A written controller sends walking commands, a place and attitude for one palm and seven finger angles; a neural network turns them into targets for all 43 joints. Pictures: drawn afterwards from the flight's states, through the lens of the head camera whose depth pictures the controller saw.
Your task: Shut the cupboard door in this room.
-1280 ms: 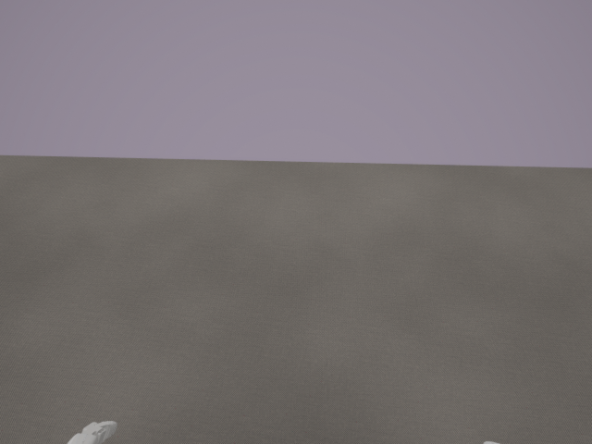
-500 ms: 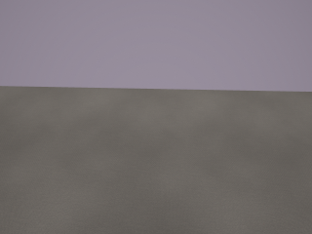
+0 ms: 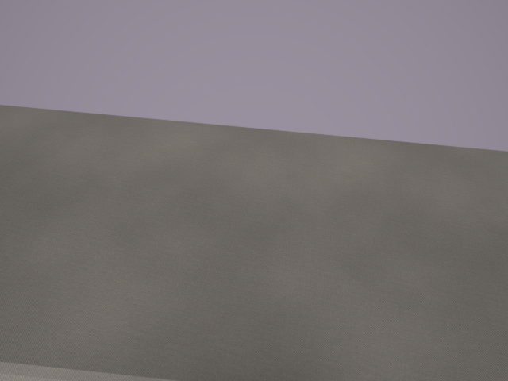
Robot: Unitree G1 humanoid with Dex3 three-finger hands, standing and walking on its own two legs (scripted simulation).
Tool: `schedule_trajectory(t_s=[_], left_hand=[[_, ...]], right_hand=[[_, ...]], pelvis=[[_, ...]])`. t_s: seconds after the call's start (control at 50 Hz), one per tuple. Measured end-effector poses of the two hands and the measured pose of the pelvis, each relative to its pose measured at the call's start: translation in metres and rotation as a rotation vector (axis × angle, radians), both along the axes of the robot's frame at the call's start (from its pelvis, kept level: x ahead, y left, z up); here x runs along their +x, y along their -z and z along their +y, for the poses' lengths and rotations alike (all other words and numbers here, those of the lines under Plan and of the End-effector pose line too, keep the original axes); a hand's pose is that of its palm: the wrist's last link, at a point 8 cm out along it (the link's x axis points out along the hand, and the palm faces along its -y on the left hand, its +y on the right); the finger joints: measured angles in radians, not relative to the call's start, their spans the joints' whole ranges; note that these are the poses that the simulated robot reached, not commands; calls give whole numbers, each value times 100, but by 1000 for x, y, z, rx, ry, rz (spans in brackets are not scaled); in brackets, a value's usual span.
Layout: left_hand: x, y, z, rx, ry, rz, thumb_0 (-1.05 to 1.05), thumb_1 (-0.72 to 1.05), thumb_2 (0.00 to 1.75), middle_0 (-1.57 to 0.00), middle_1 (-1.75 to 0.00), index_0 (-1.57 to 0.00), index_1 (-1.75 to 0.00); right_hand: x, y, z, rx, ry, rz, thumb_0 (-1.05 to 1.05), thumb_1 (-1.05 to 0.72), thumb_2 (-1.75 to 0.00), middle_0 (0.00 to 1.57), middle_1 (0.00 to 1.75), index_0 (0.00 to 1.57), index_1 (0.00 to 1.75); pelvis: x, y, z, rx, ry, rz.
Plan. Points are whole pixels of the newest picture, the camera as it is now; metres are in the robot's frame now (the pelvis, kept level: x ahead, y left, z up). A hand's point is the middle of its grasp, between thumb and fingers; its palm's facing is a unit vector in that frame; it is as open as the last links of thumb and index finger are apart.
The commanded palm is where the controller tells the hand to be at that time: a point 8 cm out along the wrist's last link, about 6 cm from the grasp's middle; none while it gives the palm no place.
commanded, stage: turn or walk to find it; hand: left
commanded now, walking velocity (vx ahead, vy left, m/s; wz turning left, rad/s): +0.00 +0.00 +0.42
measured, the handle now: out of the picture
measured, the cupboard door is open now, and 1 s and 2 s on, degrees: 83 83 83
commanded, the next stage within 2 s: none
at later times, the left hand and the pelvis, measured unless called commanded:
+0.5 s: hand out of the picture -0.02 +0.17 -0.14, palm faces +0.23 -0.93 -0.29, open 7.4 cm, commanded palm none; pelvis -0.04 -0.04 +0.01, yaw +14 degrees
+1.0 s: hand out of the picture -0.10 +0.21 -0.15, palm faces +0.47 -0.84 -0.26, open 7.4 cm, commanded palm none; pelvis -0.07 -0.01 +0.01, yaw +26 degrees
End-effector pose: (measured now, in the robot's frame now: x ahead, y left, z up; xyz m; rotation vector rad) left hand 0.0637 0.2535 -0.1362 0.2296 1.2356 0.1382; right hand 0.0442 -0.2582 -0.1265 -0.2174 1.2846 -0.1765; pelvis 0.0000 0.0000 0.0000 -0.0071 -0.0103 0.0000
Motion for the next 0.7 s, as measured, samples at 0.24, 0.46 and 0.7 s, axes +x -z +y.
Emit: schedule_trajectory(t_s=[0.24,0.46,0.7], left_hand=[[-26,-17,-9,1,-118,-39,0,90,90,-20,-30,-20,-30],[-87,-31,-35,56,-225,-58,0,90,90,-20,-30,-20,-30],[-180,1,-25,-15,-406,48,0,90,90,-21,-30,-21,-30]], right_hand=[[-19,-1,14,48,-54,45,0,-90,-90,20,30,21,30],[7,5,-34,36,-135,1,0,-91,-90,20,30,20,30],[64,-7,14,-12,-351,-58,0,-91,-90,19,30,20,30]], pelvis=[[-21,-11,-11,-16,-108,26],[-39,-10,-40,24,-218,1],[-54,0,-15,15,-352,16]])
